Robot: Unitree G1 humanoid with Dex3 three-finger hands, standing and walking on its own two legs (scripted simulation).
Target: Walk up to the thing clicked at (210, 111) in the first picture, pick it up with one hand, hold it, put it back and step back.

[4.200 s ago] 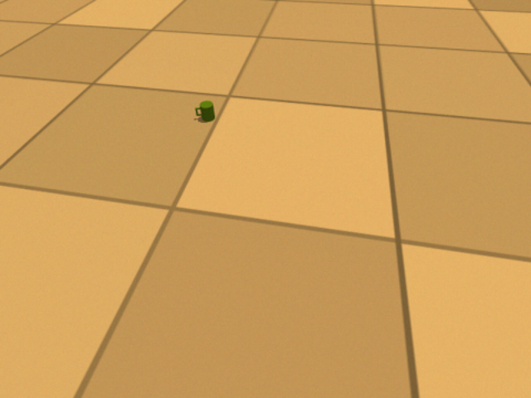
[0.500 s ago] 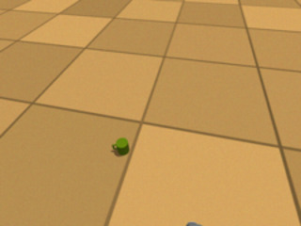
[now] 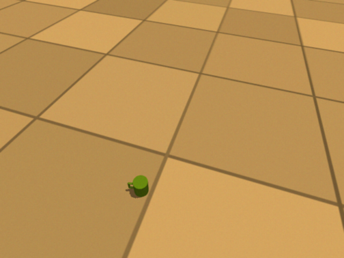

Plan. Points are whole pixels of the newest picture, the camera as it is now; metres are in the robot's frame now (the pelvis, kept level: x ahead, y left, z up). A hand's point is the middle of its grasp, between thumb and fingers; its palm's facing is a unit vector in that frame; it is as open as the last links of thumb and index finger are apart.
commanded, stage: walk up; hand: left
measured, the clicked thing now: (138, 186) +0.65 +0.21 -0.70
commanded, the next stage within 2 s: none
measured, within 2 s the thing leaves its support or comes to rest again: neither
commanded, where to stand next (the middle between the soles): +0.26 -0.04 m, yaw -1 degrees
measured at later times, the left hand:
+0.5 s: hand (90, 230) +0.22 +0.24 -0.11, palm faces -0.03 -0.90 -0.43, open 7.4 cm
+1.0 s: hand (90, 234) +0.22 +0.24 -0.15, palm faces +0.01 -0.94 -0.34, open 7.4 cm
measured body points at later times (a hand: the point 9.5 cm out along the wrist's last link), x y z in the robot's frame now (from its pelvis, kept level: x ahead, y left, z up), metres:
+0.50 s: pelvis +0.14 -0.04 +0.01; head +0.16 -0.07 +0.46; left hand +0.22 +0.28 -0.08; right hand +0.19 -0.36 -0.12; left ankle +0.12 +0.09 -0.67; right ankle +0.20 -0.17 -0.72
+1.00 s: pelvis +0.17 -0.02 +0.01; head +0.18 -0.01 +0.46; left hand +0.22 +0.29 -0.12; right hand +0.29 -0.32 -0.10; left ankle +0.22 +0.10 -0.72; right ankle +0.20 -0.17 -0.72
